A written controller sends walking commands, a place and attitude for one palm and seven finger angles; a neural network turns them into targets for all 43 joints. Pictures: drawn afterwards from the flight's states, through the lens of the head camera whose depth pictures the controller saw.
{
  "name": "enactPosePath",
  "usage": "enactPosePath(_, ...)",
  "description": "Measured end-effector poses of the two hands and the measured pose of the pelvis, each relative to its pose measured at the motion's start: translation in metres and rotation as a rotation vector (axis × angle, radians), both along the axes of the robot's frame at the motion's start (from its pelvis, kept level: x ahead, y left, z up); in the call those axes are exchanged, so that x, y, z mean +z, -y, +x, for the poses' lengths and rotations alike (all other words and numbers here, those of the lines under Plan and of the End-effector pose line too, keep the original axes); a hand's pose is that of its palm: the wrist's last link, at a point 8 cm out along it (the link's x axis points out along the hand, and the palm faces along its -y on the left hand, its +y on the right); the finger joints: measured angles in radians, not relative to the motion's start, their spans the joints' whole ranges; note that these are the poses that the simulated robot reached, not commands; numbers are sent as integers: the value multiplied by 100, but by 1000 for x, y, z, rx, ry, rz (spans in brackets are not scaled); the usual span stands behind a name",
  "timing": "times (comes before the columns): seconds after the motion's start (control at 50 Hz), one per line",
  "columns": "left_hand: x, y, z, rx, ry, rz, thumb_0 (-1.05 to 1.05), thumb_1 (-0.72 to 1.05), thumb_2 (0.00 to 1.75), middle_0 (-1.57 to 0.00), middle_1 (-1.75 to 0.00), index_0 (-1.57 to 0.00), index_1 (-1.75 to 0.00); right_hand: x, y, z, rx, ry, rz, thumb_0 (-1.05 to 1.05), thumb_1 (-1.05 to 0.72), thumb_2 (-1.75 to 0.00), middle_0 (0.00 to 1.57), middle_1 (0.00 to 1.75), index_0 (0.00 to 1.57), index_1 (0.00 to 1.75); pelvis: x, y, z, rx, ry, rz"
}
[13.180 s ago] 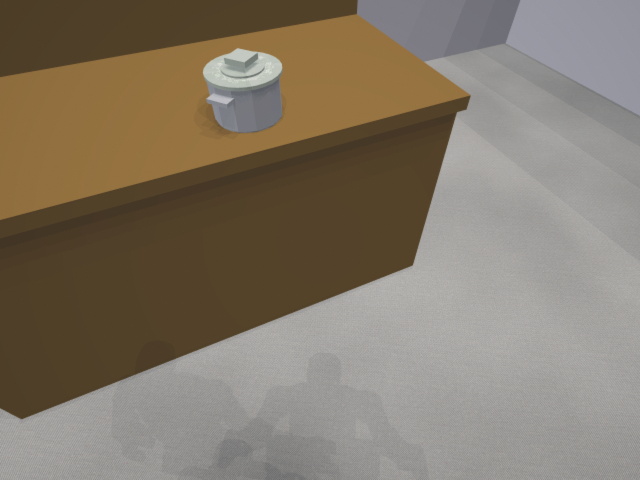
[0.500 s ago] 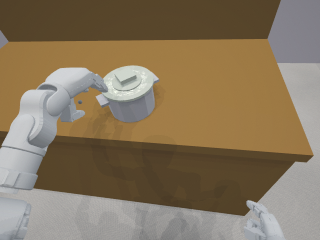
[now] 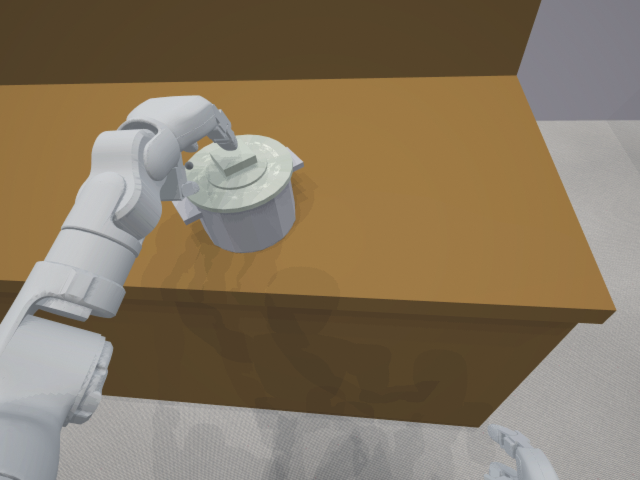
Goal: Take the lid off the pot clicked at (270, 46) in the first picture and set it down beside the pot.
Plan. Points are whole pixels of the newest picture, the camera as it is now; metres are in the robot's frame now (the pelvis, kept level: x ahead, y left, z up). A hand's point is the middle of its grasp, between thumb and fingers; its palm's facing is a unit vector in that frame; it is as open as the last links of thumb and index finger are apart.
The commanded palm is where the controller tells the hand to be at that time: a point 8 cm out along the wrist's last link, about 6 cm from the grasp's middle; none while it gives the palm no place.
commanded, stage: move the open hand above the knob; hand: left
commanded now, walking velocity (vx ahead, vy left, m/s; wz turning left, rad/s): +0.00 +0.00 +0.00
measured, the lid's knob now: (233, 157) +0.53 +0.14 +0.11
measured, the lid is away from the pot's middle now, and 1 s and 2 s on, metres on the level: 0.00 0.00 0.00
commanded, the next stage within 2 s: lower the open fingers around the knob in 1.12 s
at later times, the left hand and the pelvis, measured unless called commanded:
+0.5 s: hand (225, 123) +0.51 +0.13 +0.19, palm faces -0.27 -0.05 -0.96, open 10.2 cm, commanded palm +0.49 +0.15 +0.25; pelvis +0.02 -0.01 +0.00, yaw -2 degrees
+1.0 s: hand (220, 131) +0.50 +0.13 +0.18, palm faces -0.27 +0.00 -0.96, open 10.2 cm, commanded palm +0.50 +0.14 +0.25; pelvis +0.01 +0.00 +0.00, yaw -1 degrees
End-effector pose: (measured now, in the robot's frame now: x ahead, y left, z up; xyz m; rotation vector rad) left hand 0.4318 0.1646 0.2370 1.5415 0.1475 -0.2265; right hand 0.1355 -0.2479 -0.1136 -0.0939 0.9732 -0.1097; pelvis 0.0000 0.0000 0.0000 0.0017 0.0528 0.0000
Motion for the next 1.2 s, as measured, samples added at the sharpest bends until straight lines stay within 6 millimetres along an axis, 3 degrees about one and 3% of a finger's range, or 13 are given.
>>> enactPosePath(0.42,5,35,60,14,-57,0,0,-34,153,-84,-8,-85,-8,-11,31,-68,-141,-171,-62,1,-90,-90,20,30,20,30,0,8,12,-23,-47,1)
enactPosePath(0.52,12,33,71,16,-33,-28,0,-34,153,-84,-8,-85,-8,-9,33,-77,-175,-182,-68,1,-90,-90,20,30,20,30,1,8,16,-39,-58,4)
enactPosePath(0.64,2,24,69,36,-57,-7,0,-34,153,-84,-8,-84,-8,-10,30,-73,-171,-186,-53,1,-90,-90,20,30,20,29,1,6,18,-43,-58,3)
enactPosePath(0.84,4,13,62,39,-50,0,0,-34,153,-84,-8,-85,-8,-5,20,-42,-125,-121,-55,1,-90,-90,20,30,20,30,0,3,16,-24,-58,0)
enactPosePath(0.96,0,24,61,2,-55,10,0,-34,153,-85,-8,-85,-8,-5,16,-33,-97,-108,-57,1,-90,-90,20,30,20,30,0,0,13,-16,-68,-2)
enactPosePath(1.06,10,30,65,-1,-34,-18,0,-34,153,-85,-8,-85,-8,-6,13,-38,-109,-108,-50,1,-90,-90,20,30,20,30,0,0,14,-22,-71,-1)
enactPosePath(1.2,6,28,70,39,-50,11,0,-34,153,-84,-8,-84,-8,-10,15,-61,-137,-159,-46,1,-90,-90,20,30,20,30,0,0,13,-32,-76,1)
